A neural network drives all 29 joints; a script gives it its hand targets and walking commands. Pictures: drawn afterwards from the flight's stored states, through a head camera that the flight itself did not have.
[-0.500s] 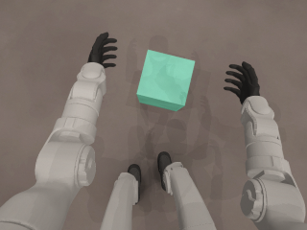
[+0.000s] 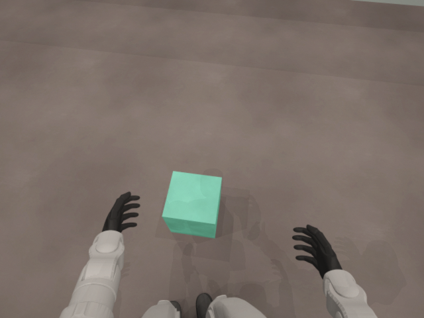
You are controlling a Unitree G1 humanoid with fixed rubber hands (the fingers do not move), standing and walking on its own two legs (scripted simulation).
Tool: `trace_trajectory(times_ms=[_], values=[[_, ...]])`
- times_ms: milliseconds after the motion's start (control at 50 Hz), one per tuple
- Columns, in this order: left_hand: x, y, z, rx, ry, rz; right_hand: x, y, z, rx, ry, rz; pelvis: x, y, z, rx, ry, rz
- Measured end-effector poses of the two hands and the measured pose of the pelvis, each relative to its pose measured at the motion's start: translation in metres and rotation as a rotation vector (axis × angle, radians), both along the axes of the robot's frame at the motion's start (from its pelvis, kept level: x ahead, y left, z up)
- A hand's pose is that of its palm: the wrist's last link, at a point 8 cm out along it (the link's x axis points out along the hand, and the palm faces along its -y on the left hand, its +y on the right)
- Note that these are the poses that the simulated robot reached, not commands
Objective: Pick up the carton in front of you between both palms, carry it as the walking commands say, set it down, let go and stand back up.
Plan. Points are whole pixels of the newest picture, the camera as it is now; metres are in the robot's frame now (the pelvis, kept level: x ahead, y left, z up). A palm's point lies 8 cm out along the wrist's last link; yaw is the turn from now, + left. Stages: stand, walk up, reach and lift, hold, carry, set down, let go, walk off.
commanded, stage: let go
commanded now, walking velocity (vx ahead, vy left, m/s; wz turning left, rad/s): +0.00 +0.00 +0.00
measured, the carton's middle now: (194, 206) +0.53 +0.02 -0.64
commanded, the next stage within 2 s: stand in 0.78 s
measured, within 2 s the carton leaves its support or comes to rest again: neither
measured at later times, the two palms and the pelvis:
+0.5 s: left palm (72, 277) +0.22 +0.23 -0.05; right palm (310, 240) +0.24 -0.23 -0.08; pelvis +0.08 -0.02 +0.01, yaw +5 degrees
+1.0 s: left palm (41, 282) +0.22 +0.29 -0.05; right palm (321, 225) +0.27 -0.27 -0.11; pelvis +0.15 -0.02 +0.02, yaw +4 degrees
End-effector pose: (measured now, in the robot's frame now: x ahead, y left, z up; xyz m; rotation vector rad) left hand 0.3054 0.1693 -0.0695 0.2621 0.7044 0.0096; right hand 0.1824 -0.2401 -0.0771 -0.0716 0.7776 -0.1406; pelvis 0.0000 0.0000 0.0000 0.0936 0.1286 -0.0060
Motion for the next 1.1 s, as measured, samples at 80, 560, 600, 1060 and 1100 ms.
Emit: trace_trajectory(times_ms=[80, 560, 600, 1060, 1100], values=[[-0.021, 0.016, 0.013, 0.010, 0.009, 0.049, -0.005, -0.005, 0.009, -0.017, -0.008, 0.052, 0.008, -0.007, 0.005, 0.005, -0.084, 0.004], [-0.081, 0.069, 0.019, 0.009, 0.148, 0.171, 0.060, 0.015, -0.008, -0.073, 0.184, 0.187, 0.092, -0.022, 0.018, 0.019, -0.027, 0.056], [-0.084, 0.074, 0.020, 0.030, 0.141, 0.163, 0.053, 0.012, -0.014, -0.099, 0.257, 0.184, 0.097, -0.024, 0.022, 0.007, 0.021, 0.058], [-0.087, 0.129, 0.009, 0.220, 0.255, 0.390, 0.095, -0.061, -0.011, -0.270, 0.234, 0.103, 0.152, -0.020, 0.013, -0.101, -0.095, 0.073], [-0.076, 0.130, 0.001, 0.241, 0.252, 0.336, 0.091, -0.084, -0.008, -0.328, 0.208, 0.043, 0.151, -0.022, 0.005, -0.106, -0.134, 0.071]])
